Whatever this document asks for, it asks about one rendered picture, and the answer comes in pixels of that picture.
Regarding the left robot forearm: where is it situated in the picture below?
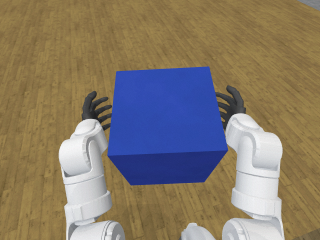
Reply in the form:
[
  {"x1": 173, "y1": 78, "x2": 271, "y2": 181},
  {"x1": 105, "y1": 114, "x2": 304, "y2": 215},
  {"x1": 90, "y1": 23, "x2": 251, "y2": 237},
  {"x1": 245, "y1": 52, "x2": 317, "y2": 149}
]
[{"x1": 58, "y1": 119, "x2": 113, "y2": 240}]

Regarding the left robot hand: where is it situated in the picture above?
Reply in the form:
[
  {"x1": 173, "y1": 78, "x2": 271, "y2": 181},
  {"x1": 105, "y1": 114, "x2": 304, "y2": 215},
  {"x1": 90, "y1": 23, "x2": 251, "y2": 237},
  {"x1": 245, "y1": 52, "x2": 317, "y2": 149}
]
[{"x1": 81, "y1": 91, "x2": 112, "y2": 131}]

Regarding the robot right shin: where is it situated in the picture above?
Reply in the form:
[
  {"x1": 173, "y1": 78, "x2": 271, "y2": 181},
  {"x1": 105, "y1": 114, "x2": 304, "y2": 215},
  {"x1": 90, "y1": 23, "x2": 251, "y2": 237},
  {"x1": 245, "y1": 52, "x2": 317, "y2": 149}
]
[{"x1": 186, "y1": 222, "x2": 198, "y2": 229}]

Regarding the right robot hand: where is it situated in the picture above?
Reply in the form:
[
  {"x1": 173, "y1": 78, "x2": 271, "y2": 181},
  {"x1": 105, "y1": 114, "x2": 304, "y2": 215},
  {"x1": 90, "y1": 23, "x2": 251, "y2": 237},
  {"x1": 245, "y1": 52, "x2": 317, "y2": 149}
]
[{"x1": 215, "y1": 85, "x2": 246, "y2": 131}]

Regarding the left robot upper arm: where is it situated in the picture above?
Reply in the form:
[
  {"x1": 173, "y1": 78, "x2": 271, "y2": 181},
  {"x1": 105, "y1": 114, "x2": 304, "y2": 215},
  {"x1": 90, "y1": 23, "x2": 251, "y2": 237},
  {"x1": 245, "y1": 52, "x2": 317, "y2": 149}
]
[{"x1": 70, "y1": 220, "x2": 126, "y2": 240}]

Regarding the right robot forearm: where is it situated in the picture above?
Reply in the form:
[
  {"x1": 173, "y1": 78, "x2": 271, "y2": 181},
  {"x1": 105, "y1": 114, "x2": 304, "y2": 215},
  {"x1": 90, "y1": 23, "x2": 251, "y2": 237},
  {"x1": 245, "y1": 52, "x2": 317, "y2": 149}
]
[{"x1": 225, "y1": 113, "x2": 285, "y2": 240}]

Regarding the right robot thigh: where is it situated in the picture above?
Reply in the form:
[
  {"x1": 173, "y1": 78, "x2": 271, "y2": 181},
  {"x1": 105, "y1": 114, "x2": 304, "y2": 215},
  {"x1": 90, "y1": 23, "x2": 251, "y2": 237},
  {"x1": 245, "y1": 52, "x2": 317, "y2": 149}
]
[{"x1": 181, "y1": 226, "x2": 216, "y2": 240}]

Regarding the right robot upper arm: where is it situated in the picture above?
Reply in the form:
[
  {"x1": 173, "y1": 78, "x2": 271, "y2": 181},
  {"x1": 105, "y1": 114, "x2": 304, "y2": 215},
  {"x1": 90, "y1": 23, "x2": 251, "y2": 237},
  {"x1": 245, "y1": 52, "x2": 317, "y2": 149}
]
[{"x1": 222, "y1": 218, "x2": 283, "y2": 240}]

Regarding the carton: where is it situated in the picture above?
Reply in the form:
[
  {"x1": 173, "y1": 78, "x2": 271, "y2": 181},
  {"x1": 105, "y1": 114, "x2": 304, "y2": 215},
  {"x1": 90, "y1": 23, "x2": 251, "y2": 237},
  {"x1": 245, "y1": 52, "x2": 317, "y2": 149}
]
[{"x1": 107, "y1": 66, "x2": 228, "y2": 186}]

